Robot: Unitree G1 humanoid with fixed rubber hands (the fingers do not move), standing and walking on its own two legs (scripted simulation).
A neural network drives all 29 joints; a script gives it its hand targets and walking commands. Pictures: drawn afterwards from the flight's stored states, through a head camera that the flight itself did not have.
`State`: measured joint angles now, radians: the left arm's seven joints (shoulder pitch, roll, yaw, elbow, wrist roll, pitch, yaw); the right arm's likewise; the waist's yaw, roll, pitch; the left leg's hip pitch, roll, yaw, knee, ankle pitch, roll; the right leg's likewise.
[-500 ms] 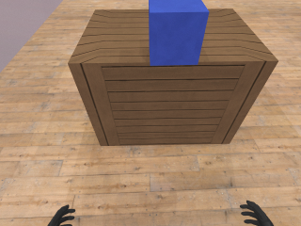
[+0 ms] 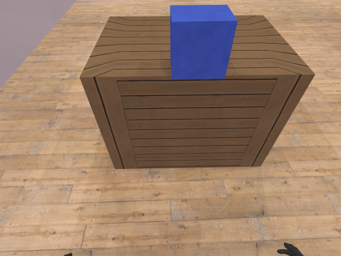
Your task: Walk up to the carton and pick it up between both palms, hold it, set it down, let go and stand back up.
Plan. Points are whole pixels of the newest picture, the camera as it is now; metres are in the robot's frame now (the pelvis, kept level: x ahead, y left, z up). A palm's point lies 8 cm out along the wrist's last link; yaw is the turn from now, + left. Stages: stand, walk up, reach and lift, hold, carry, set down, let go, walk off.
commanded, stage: stand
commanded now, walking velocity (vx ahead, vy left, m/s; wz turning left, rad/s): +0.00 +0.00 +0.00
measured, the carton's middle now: (198, 43) +0.88 -0.11 +0.09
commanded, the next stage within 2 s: walk up in 0.90 s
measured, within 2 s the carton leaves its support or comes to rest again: neither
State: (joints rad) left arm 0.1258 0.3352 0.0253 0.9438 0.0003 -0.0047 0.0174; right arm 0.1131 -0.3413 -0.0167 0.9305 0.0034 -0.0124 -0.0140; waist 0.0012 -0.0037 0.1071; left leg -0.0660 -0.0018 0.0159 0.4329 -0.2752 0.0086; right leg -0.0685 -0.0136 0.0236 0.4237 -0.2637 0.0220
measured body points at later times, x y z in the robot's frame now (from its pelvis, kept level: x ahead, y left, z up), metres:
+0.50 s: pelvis -0.01 +0.00 +0.00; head -0.01 +0.01 +0.45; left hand +0.08 +0.30 -0.12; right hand +0.08 -0.30 -0.12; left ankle -0.02 +0.11 -0.74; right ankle -0.01 -0.13 -0.74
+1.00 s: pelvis -0.03 +0.00 +0.01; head -0.03 +0.00 +0.46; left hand +0.05 +0.29 -0.12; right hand +0.06 -0.30 -0.12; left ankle -0.02 +0.11 -0.74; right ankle -0.01 -0.13 -0.74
